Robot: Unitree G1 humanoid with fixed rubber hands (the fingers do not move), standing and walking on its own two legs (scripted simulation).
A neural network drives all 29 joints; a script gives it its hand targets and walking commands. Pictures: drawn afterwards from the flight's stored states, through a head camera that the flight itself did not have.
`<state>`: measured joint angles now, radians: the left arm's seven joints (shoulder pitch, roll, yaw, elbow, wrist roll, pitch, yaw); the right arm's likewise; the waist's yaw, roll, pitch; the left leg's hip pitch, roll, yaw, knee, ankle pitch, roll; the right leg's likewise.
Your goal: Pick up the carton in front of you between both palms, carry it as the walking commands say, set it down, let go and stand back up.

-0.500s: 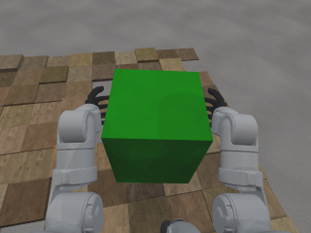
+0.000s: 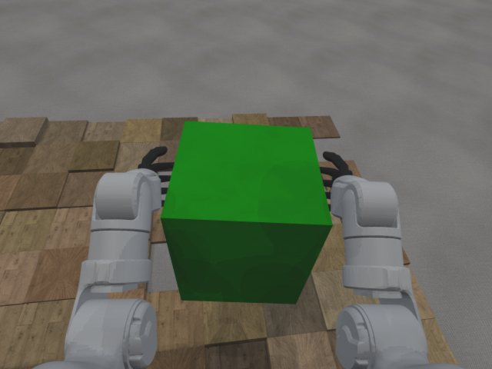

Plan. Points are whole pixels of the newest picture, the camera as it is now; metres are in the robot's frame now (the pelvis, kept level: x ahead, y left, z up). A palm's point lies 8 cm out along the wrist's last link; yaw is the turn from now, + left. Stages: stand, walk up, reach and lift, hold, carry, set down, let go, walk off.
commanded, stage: carry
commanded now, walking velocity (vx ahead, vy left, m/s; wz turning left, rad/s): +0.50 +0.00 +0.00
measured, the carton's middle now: (243, 217) +0.36 +0.00 +0.04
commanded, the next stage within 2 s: none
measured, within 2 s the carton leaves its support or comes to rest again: neither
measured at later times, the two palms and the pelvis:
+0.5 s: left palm (199, 89) +0.67 +0.10 +0.10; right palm (328, 90) +0.69 -0.20 +0.10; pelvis +0.31 -0.05 +0.00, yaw +0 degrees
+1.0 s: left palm (220, 2) +1.04 +0.07 +0.16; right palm (321, 12) +1.01 -0.23 +0.16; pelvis +0.64 -0.05 +0.00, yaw -1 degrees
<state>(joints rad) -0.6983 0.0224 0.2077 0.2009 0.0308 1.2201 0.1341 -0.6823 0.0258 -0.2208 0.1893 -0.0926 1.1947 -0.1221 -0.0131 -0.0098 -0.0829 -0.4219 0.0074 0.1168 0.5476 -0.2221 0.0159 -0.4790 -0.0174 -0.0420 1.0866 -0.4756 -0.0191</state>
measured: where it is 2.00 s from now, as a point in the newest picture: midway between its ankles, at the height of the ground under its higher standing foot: (262, 168)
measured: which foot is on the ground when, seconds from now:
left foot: down 0.00-0.36, up 0.38-0.72, down 0.74-1.00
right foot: up 0.00-0.30, down 0.32-0.74, up 0.76-1.00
